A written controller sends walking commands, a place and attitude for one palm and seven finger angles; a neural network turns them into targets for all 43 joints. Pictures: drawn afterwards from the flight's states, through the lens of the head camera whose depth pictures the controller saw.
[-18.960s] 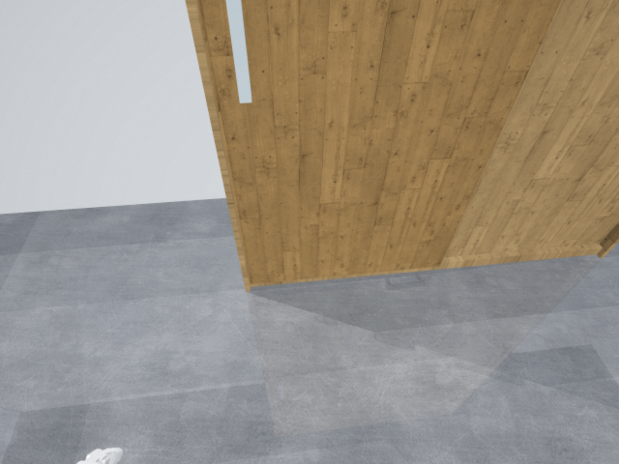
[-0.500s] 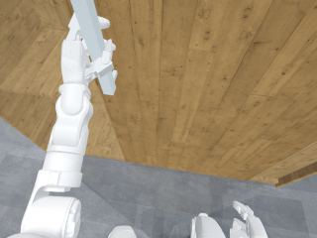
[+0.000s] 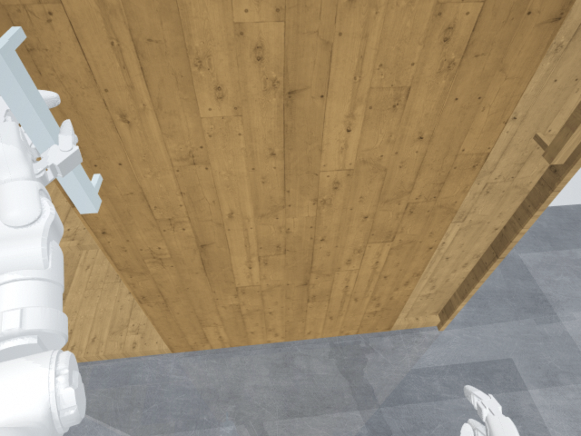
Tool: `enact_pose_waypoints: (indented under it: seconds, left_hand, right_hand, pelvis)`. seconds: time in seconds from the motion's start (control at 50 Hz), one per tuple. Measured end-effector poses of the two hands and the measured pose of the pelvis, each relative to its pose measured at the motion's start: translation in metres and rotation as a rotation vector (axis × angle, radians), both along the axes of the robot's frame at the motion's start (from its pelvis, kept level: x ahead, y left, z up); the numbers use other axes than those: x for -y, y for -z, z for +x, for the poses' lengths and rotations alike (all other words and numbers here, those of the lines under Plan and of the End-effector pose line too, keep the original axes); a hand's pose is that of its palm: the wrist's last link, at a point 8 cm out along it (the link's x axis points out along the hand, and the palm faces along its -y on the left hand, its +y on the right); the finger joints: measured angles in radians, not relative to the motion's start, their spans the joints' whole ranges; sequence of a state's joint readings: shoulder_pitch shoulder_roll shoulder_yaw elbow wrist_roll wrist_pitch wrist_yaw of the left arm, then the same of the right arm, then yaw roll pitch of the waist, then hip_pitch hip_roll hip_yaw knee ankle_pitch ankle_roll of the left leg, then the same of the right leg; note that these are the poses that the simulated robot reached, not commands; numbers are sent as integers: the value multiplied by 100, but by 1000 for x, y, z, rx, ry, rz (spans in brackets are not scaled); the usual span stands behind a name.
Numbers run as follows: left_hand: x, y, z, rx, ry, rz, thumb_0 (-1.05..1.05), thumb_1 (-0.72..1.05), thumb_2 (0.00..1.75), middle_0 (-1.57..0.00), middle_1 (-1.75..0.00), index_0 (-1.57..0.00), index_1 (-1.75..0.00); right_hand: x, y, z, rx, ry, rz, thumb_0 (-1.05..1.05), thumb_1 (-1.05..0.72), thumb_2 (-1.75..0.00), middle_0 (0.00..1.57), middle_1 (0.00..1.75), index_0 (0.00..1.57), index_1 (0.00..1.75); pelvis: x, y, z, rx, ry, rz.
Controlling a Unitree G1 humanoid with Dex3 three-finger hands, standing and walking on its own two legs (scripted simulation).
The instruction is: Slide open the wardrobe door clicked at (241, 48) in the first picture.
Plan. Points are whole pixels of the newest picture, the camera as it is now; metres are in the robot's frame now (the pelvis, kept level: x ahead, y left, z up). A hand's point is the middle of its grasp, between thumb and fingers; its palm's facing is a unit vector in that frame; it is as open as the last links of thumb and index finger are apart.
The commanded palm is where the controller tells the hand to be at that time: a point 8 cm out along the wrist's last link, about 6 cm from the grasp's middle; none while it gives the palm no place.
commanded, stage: stop walking and hold the door there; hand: left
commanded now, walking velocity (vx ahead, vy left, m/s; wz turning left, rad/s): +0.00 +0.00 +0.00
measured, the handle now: (57, 132) +0.45 +0.33 +0.19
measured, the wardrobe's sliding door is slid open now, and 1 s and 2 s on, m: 0.54 0.53 0.53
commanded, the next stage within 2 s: loosen the grip on the handle in 1.82 s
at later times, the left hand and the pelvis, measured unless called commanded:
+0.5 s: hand (67, 149) +0.41 +0.30 +0.19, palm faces +0.47 -0.86 -0.19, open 6.2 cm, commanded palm +0.37 +0.34 +0.17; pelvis -0.05 +0.00 +0.00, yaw -6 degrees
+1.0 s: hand (62, 152) +0.41 +0.30 +0.19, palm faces +0.39 -0.90 -0.21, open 5.8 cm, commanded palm +0.37 +0.36 +0.17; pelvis -0.04 +0.03 +0.00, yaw -4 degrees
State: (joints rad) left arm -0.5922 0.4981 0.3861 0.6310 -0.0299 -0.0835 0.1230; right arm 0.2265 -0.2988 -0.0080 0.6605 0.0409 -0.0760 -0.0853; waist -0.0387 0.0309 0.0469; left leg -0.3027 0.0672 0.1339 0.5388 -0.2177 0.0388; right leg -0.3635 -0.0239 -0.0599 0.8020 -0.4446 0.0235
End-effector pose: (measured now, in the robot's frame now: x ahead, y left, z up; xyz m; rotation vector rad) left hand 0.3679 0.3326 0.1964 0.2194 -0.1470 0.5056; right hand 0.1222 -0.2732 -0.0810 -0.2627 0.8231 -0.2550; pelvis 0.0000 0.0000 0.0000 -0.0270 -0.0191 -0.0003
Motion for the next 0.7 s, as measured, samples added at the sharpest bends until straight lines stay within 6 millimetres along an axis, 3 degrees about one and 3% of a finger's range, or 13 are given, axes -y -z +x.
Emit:
enact_pose_waypoints:
  seconds: [0.1,0.18,0.32,0.52,0.7]
  left_hand:
    - [1,-2,-1,-31,-27,24,-9,66,74,-46,-140,-29,-134]
    - [0,-3,-2,-56,-40,35,-11,65,73,-46,-140,-31,-135]
    - [-3,-4,-1,-61,0,-1,-9,64,74,-46,-140,-36,-138]
    - [0,-4,-3,-72,10,-21,-7,68,74,-45,-140,-29,-136]
    - [-2,-4,-2,-71,29,-18,-8,67,75,-45,-140,-31,-137]
  right_hand:
    - [2,17,-36,-58,13,40,1,-91,-90,20,30,20,30]
    - [10,27,-67,-117,76,49,1,-91,-90,21,30,21,30]
    - [17,23,-112,-174,156,-5,1,-91,-90,20,30,20,30]
    - [12,15,-138,-152,179,-5,1,-91,-90,20,30,20,30]
    - [12,21,-150,-186,199,-7,1,-91,-90,21,30,21,30]
  pelvis:
    - [14,4,-9,-13,34,18]
    - [14,3,-19,-6,42,4]
    - [2,2,-29,9,72,16]
    - [3,1,-48,-3,105,12]
    - [-2,2,-48,-15,113,10]
